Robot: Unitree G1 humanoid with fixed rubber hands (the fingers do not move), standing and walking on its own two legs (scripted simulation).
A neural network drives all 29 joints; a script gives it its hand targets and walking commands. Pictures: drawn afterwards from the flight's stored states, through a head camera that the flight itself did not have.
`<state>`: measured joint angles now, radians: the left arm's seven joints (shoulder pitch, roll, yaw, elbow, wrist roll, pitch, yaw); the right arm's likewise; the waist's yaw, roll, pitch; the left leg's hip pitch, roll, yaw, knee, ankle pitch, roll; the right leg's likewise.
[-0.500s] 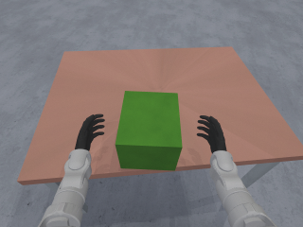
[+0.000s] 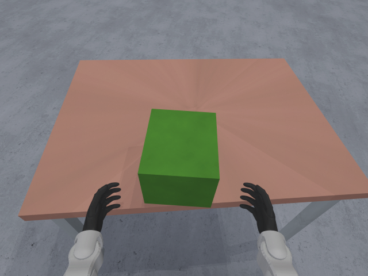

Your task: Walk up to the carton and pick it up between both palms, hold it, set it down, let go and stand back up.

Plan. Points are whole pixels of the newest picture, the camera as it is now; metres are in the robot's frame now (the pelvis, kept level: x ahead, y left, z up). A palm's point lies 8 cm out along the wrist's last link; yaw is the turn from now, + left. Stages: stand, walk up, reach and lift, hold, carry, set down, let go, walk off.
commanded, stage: set down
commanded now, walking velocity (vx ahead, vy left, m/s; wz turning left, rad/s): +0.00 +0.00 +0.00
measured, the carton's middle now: (180, 157) +0.43 +0.06 -0.05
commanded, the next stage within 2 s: let go in 1.18 s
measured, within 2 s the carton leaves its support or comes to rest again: neither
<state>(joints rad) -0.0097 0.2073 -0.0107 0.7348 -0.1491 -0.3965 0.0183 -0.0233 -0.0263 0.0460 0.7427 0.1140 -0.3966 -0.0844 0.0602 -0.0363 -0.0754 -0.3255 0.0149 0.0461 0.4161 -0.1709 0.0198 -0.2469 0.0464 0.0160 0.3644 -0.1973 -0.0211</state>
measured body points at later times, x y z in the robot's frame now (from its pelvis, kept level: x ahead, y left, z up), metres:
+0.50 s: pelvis +0.02 +0.00 +0.00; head +0.03 +0.02 +0.45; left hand +0.19 +0.22 -0.06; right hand +0.20 -0.17 -0.05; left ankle +0.02 +0.10 -0.74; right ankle -0.01 -0.11 -0.74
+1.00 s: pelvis +0.03 -0.01 +0.00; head +0.03 +0.01 +0.45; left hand +0.20 +0.23 -0.06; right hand +0.21 -0.19 -0.06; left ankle +0.02 +0.10 -0.74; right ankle -0.01 -0.11 -0.74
